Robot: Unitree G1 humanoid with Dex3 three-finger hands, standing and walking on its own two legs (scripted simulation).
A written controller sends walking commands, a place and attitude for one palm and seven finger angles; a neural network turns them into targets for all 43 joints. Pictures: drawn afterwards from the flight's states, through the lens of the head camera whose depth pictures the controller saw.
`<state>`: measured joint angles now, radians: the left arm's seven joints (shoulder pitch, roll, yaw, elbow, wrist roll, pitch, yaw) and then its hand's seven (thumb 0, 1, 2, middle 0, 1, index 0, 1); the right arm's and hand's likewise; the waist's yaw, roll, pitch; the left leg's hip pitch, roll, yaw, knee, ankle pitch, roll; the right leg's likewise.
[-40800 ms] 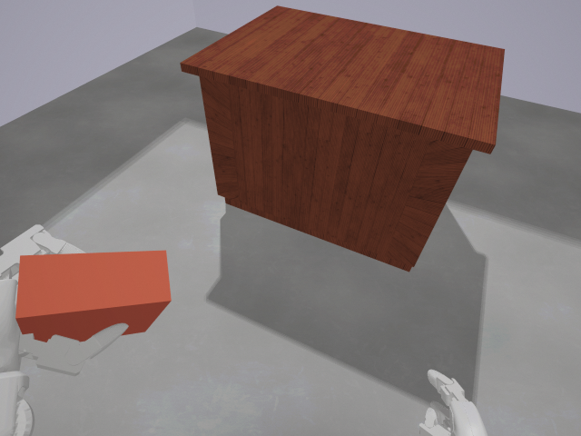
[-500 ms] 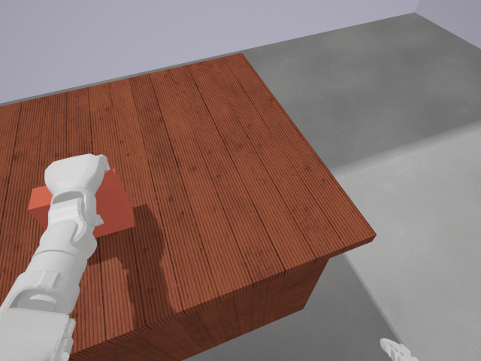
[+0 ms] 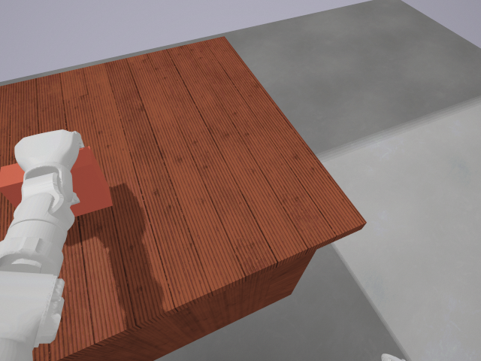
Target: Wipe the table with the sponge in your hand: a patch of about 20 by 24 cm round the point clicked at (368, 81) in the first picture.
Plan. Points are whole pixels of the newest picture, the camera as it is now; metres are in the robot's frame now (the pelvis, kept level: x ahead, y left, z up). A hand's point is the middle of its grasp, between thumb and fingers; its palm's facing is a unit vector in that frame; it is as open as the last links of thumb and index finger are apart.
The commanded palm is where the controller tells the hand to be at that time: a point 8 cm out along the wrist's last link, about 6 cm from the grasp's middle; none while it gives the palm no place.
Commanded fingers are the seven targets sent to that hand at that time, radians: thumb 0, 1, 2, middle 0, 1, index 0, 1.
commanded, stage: slide across to the middle lane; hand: left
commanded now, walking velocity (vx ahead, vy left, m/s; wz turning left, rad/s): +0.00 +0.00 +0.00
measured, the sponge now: (66, 194) +0.40 +0.35 +0.00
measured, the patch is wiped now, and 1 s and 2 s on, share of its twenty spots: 0.40 0.50 0.55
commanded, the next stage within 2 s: wipe back along the middle lane in 0.58 s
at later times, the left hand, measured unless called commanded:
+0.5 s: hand (99, 162) +0.44 +0.28 +0.05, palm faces -0.07 -0.02 -1.00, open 9.6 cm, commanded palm +0.42 +0.26 +0.10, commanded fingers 0.00 0.10 1.30 -1.20 -1.60 -1.20 -1.60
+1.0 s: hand (117, 169) +0.42 +0.24 +0.05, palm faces -0.04 -0.01 -1.00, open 9.7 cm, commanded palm +0.39 +0.22 +0.09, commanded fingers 0.00 0.10 1.30 -1.20 -1.60 -1.20 -1.60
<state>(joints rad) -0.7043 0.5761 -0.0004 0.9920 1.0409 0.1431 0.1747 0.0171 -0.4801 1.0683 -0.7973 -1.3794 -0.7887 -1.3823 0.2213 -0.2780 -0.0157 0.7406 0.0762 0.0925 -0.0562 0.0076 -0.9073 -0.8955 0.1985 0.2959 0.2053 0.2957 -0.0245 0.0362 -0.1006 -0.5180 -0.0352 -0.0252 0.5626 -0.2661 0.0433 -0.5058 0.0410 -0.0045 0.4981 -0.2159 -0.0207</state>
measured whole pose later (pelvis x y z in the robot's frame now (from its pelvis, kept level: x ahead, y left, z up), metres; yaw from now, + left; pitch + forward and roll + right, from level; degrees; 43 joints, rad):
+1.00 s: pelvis +0.02 +0.00 +0.01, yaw +0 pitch +10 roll -1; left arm -0.62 0.32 -0.17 0.81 0.99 0.40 0.25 0.00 -0.45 1.07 -0.76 -1.43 -0.75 -1.43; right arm 0.15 -0.26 -0.02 0.75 0.07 0.16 -0.03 0.01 -0.91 -0.90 0.20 0.30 0.20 0.30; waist 0.02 0.06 -0.12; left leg -0.40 -0.04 -0.01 0.50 -0.28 0.04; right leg -0.40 0.04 0.01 0.47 -0.24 -0.02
